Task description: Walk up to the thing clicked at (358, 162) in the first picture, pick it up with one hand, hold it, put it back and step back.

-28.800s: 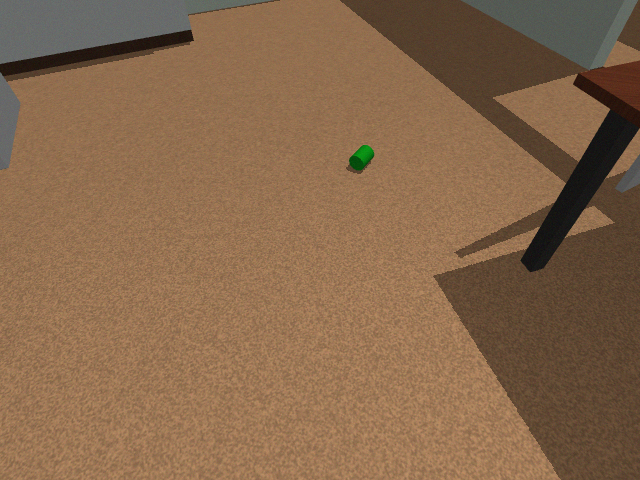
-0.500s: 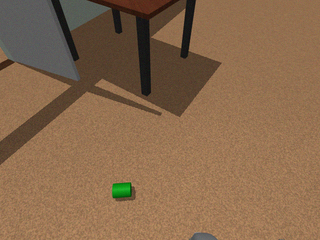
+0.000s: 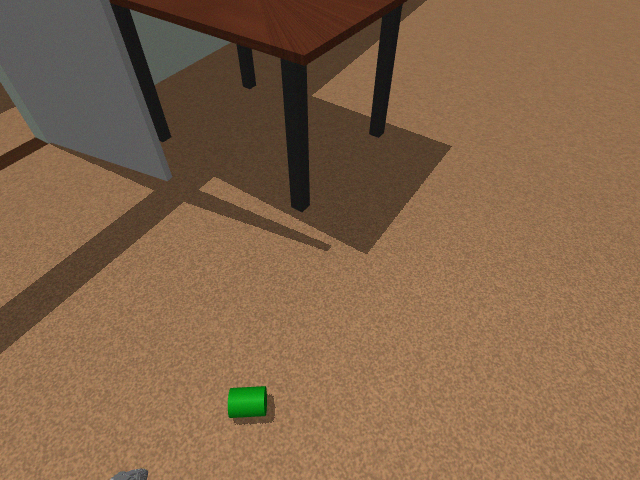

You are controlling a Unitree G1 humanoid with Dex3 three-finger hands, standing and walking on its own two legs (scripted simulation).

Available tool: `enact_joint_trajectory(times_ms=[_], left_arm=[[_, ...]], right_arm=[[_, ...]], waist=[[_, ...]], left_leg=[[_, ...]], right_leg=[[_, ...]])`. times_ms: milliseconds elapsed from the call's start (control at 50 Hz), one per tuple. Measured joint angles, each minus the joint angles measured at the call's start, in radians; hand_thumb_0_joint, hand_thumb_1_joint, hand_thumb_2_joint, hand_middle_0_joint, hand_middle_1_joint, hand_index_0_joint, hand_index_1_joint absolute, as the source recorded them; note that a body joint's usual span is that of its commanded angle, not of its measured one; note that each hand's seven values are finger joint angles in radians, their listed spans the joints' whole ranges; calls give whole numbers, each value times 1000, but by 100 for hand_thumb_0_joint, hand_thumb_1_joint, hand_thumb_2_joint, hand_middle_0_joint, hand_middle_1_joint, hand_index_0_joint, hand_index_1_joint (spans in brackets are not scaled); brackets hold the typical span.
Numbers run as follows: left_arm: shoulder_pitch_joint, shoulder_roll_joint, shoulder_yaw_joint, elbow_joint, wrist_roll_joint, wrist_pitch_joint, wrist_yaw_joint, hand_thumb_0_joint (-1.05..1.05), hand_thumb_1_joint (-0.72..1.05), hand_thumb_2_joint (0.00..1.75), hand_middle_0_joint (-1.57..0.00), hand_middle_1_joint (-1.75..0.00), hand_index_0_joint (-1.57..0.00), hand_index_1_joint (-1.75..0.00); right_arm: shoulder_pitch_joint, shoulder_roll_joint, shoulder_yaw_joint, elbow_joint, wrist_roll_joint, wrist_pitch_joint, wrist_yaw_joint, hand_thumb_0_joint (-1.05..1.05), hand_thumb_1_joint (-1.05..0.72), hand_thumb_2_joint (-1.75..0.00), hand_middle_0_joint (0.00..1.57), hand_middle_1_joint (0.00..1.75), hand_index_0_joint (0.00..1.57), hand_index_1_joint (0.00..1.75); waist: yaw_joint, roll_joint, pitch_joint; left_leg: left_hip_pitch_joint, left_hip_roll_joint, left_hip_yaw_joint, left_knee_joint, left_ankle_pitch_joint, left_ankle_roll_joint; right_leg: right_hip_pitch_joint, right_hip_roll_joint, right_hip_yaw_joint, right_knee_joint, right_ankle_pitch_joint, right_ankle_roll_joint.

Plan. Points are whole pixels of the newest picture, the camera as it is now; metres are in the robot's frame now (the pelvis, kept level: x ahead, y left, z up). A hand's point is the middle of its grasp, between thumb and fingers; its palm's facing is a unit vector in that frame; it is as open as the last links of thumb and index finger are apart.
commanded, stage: walk up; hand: left
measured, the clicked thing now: (248, 401) +0.47 +0.23 -0.73
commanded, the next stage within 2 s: stand in 0.96 s
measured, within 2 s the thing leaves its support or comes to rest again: neither
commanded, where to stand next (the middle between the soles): +0.07 -0.01 m, yaw +1 degrees
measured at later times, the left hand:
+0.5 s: hand out of the picture +0.08 +0.25 -0.15, palm faces +0.02 -0.94 -0.34, open 7.4 cm
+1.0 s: hand out of the picture +0.10 +0.24 -0.15, palm faces +0.02 -0.95 -0.32, open 7.4 cm
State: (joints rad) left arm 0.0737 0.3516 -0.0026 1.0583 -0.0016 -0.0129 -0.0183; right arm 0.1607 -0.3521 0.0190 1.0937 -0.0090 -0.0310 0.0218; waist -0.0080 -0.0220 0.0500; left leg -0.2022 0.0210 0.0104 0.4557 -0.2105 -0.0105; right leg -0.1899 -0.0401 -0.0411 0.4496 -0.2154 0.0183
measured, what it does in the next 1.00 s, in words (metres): stands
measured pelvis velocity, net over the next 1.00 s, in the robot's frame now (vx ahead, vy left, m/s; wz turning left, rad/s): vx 0.02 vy -0.01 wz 0.03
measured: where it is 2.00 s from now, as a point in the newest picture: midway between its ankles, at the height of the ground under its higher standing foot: outside the picture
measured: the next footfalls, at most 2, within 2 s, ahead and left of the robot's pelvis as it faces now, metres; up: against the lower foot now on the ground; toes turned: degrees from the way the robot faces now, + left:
none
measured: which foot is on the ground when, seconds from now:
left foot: down 0.00-1.00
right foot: down 0.00-1.00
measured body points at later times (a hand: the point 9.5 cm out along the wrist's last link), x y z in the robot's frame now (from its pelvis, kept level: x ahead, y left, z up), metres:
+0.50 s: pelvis +0.01 +0.00 +0.01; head +0.02 -0.01 +0.46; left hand +0.08 +0.30 -0.13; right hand +0.11 -0.30 -0.13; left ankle +0.02 +0.13 -0.74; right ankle +0.02 -0.13 -0.74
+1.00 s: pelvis +0.02 -0.01 +0.01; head +0.03 -0.01 +0.46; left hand +0.10 +0.29 -0.13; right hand +0.11 -0.31 -0.12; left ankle +0.02 +0.13 -0.74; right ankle +0.02 -0.13 -0.74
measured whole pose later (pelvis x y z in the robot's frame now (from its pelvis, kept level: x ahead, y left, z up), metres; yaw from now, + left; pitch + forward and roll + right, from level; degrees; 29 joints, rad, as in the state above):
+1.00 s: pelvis +0.02 -0.01 +0.01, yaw +2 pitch -2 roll +0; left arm 0.07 0.34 0.02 1.14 0.01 0.00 -0.01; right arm 0.10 -0.35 0.01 1.14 -0.01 -0.01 0.01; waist 0.00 0.00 0.05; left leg -0.14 0.02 -0.02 0.35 -0.18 -0.02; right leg -0.10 -0.03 -0.08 0.34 -0.19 0.01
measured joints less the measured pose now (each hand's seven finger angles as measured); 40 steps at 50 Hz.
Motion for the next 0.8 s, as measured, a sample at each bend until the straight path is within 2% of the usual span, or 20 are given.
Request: enact_joint_trajectory(times_ms=[240,520,800], left_arm=[[-4,6,1,75,3,9,0,1,90,90,-20,-30,-21,-30],[15,-2,10,105,10,10,1,1,90,90,-20,-30,-20,-30],[11,-13,20,93,14,10,4,1,90,90,-20,-30,-21,-30]], right_arm=[[-52,-16,-12,38,0,2,-10,1,-91,-90,20,30,21,30],[-82,1,-9,50,1,12,-7,1,-91,-90,20,30,21,30],[-73,2,-12,51,-1,18,-11,1,-91,-90,20,30,21,30]], waist=[[3,12,0],[20,36,2],[13,27,3]], left_leg=[[39,-1,-13,-64,22,-1],[55,-1,-29,-92,32,-8],[62,3,-37,-96,30,-13]], right_leg=[[51,1,-15,-78,24,2],[72,2,-33,-104,26,-2],[83,7,-40,-111,23,-7]])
